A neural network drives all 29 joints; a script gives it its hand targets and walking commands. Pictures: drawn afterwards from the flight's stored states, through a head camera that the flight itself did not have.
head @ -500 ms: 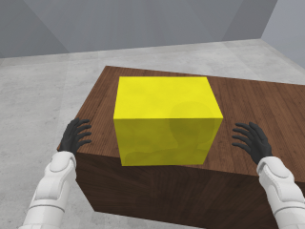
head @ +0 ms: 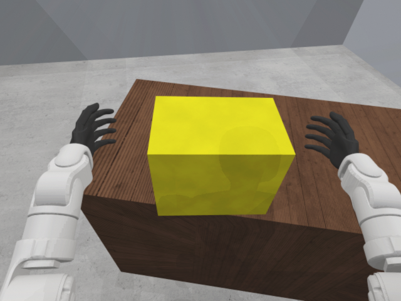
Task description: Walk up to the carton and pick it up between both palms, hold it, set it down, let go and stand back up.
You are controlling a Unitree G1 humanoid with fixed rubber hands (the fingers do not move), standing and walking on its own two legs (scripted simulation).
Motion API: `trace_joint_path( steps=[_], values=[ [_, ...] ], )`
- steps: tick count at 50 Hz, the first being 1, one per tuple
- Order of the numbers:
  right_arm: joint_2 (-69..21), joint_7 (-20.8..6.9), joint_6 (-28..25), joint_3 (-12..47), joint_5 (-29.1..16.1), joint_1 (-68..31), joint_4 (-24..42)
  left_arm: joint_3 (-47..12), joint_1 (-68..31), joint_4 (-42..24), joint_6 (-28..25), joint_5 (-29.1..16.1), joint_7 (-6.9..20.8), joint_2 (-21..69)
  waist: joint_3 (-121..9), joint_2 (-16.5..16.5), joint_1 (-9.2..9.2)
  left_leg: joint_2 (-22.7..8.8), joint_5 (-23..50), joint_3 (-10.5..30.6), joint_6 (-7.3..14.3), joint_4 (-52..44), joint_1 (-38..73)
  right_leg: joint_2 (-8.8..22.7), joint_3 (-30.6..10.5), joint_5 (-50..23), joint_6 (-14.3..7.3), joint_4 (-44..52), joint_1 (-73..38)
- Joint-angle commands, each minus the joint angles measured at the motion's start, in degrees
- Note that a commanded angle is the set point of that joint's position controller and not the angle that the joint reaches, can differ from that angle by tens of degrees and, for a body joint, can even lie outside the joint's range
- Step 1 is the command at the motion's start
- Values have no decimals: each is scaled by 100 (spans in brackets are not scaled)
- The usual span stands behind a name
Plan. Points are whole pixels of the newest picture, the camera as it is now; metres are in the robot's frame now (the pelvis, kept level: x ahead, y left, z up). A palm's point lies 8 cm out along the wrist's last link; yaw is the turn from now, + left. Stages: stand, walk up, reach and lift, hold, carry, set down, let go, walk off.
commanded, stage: reach and lift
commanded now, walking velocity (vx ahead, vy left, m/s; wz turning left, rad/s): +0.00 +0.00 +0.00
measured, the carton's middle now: (213, 158) +0.44 -0.04 +0.02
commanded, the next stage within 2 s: none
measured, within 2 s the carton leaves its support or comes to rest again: neither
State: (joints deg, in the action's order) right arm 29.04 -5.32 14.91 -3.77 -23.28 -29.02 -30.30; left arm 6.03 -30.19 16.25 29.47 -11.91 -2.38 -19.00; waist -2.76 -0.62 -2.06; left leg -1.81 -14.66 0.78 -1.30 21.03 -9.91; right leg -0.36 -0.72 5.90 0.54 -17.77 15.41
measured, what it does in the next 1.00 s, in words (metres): stands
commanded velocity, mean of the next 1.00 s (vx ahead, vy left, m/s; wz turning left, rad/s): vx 0.00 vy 0.00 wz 0.00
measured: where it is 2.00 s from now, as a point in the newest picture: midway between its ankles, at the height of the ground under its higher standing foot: outside the picture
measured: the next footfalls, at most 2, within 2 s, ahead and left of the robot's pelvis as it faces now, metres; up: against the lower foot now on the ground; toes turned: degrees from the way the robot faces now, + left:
none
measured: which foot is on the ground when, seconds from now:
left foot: down 0.00-1.00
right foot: down 0.00-1.00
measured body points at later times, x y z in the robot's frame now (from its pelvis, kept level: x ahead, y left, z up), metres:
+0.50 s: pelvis +0.00 +0.00 +0.00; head +0.03 +0.02 +0.45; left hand +0.45 +0.21 +0.19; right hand +0.43 -0.28 +0.19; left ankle -0.05 +0.13 -0.75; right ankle +0.03 -0.13 -0.75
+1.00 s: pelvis +0.00 +0.00 -0.01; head +0.05 +0.01 +0.44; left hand +0.45 +0.21 +0.09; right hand +0.43 -0.25 +0.08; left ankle -0.04 +0.13 -0.75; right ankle +0.03 -0.13 -0.75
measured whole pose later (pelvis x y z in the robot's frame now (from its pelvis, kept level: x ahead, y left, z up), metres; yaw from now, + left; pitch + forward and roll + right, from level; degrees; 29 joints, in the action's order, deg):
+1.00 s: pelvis +0.00 +0.00 -0.01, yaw +1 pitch +13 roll -1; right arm 24.5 -4.4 -3.0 -1.4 -18.4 -45.7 -61.9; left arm -1.2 -48.2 54.9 4.3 -13.0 -2.9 -17.2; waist -7.7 0.6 -1.1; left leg -1.8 -16.6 2.8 -1.6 28.4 -25.1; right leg -0.3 1.1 6.9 0.6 -22.4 28.6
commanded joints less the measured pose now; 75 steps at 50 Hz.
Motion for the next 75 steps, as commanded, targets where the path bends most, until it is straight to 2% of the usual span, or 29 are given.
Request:
trace_joint_path(
  steps=[1,5,6,7,11,12,13,18,20,22,26,31,34,35,36,39,42,45,46,50,51,54,58,59,60,61,66,74,75],
  values=[
    [1405,-8,-30,-405,-28,-2512,361,248,-2534,-535,22,60,-55,-875,-2141,8,-21,308,1453,-159,-117,-272,-604,-194,-24,-1683,-130,-285,-1831],
    [1479,-36,-5,-329,-84,-3065,324,157,-2899,-347,81,-101,-80,-901,-2567,-139,-20,306,1762,-149,-114,-179,-540,-236,14,-2098,-72,-367,-2001],
    [1617,-75,31,-349,-106,-3046,90,88,-3014,-209,111,-102,-92,-950,-2473,99,-34,289,1897,-113,-167,-184,-464,-230,16,-2034,-110,-351,-1817],
    [1653,-101,28,-338,-117,-3202,-9,61,-3221,-176,112,-138,-107,-961,-2636,17,-106,269,1982,-107,-170,-98,-341,-260,46,-2063,-101,-323,-1693],
    [1625,-97,127,-182,-107,-3450,-669,153,-3488,411,163,-40,-69,-1080,-2529,-43,-30,314,1927,-113,-128,-101,-593,-221,-13,-2268,-72,-358,-1836],
    [1655,-79,93,-172,-138,-3560,-594,75,-3583,403,152,-23,-67,-1049,-2614,46,-76,314,1959,-115,-127,-77,-609,-203,-35,-2334,-67,-357,-1856],
    [1624,-91,92,-99,-176,-3683,-615,117,-3711,364,122,1,-74,-1100,-2730,107,1,306,2003,-88,-130,-82,-618,-203,-28,-2363,-63,-394,-1928],
    [1771,-177,58,-86,-128,-4335,-903,-40,-4307,846,98,-174,-123,-1130,-2916,-26,-59,277,2147,-63,-163,-9,-547,-281,114,-2254,-63,-373,-1692],
    [1825,-180,55,-117,-132,-4505,-1088,-84,-4545,898,64,-173,-159,-1140,-3089,110,-21,261,2229,-60,-180,40,-459,-275,110,-2254,-93,-404,-1581],
    [1891,-185,73,-124,-159,-4528,-1302,-168,-4619,918,116,-142,-175,-1034,-3140,231,-100,260,2656,-17,-241,145,-211,-294,133,-2501,-113,-387,-1403],
    [1832,-177,68,-18,-157,-4767,-1664,-179,-4876,1305,115,-117,-128,-1162,-3065,98,-82,281,2316,-5,-198,87,-437,-286,136,-2283,-69,-353,-1545],
    [1410,-151,-94,349,-165,-4700,-1874,-222,-4631,1929,-301,-87,-33,-1057,-2987,-171,12,332,2079,-73,-64,61,-943,-213,32,-2535,4,-473,-1956],
    [1334,-104,-280,276,-111,-4603,-2006,-269,-4540,2230,-609,-100,28,-935,-2878,-17,32,306,2151,-16,-93,114,-931,-197,75,-2432,-16,-504,-1767],
    [1270,-93,-364,279,-7,-4465,-2250,-325,-4441,2506,-712,-51,59,-879,-2695,-10,-55,303,2013,-44,-84,140,-921,-197,85,-2182,-12,-469,-1626],
    [1190,-75,-477,255,81,-4326,-2324,-337,-4323,2534,-882,-34,87,-827,-2665,-64,-6,295,1838,-25,-82,136,-931,-179,124,-2013,-25,-484,-1608],
    [1036,-39,-963,176,194,-4301,-1948,-306,-4430,2195,-1524,-8,9,-845,-3349,150,123,269,2240,-38,-141,217,-770,-219,171,-2167,-22,-585,-1502],
    [1134,28,-1374,-93,451,-4235,-2121,-403,-4389,2456,-1946,8,-53,-693,-3522,215,-81,232,2472,-22,-294,410,-426,-286,314,-2164,-17,-578,-1052],
    [1015,71,-1743,-94,518,-4206,-2275,-499,-4454,2715,-2375,-41,-54,-598,-3589,131,-70,257,2484,-51,-278,522,-600,-271,323,-2230,-1,-659,-950],
    [984,95,-1862,-42,520,-4341,-2143,-471,-4496,2838,-2529,-115,-44,-651,-3682,13,23,255,2459,-64,-267,565,-827,-237,309,-2383,25,-738,-1053],
    [1010,127,-2337,-24,448,-4233,-2657,-684,-4673,3197,-3167,-144,-121,-544,-4237,368,-73,207,2931,-12,-408,835,-648,-255,393,-2552,-22,-970,-617],
    [1011,132,-2389,21,453,-4277,-2943,-768,-4647,3546,-3232,-151,-123,-485,-4230,322,-97,173,2983,-10,-425,920,-564,-267,411,-2461,-19,-963,-408],
    [904,158,-2555,301,257,-4450,-3366,-890,-4688,4290,-3529,-288,-70,-577,-4044,151,57,205,2557,-25,-344,945,-1064,-207,343,-2248,-6,-1038,-382],
    [771,166,-2763,828,-83,-4810,-3544,-1195,-4981,5054,-4000,-667,-27,-607,-4025,-99,106,220,2061,-84,-234,968,-1756,-157,305,-2079,65,-1235,-347],
    [538,134,-2764,1433,-432,-4823,-3348,-894,-4664,5455,-4077,-596,-75,-674,-3977,-167,700,170,2345,-287,-237,1108,-1909,-200,346,-2089,153,-1544,-646],
    [582,160,-2763,1393,-571,-4785,-3547,-997,-4746,5400,-4103,-689,-60,-734,-4173,-331,542,202,2241,-313,-179,1103,-2210,-192,277,-2104,229,-1581,-824],
    [576,182,-2767,1476,-599,-4892,-3558,-1056,-4832,5434,-4133,-747,-50,-687,-4236,-318,557,201,2166,-323,-166,1069,-2392,-184,271,-2126,236,-1644,-834],
    [626,280,-2807,1492,-590,-5105,-4018,-1333,-5170,5574,-4307,-1009,18,-619,-4335,-200,270,175,2185,-287,-295,1358,-2251,-227,291,-2096,122,-1639,-125],
    [324,393,-2855,1355,-473,-5432,-4095,-1572,-5611,5823,-4590,-1189,19,-611,-4663,-53,100,289,1368,-324,-251,1421,-2980,-100,213,-1504,106,-1803,-56],
    [438,435,-2855,879,-184,-5353,-4200,-1859,-5943,5665,-4595,-1250,40,-394,-4716,132,-415,273,1181,-236,-320,1419,-2796,-80,301,-1373,27,-1745,244]
  ],
)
